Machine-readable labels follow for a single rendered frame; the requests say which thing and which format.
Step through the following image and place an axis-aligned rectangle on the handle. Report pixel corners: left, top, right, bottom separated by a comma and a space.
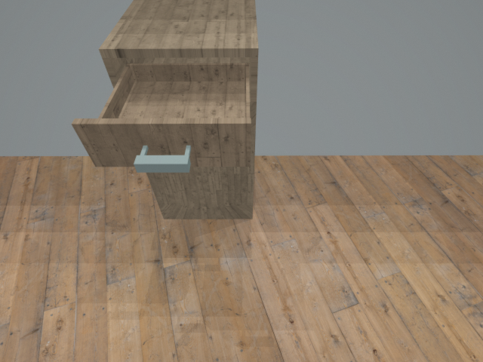
134, 146, 191, 173

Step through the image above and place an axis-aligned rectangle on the drawer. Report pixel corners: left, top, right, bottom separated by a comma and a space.
71, 63, 251, 167

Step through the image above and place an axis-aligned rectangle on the cabinet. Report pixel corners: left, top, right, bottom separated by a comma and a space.
99, 0, 258, 219

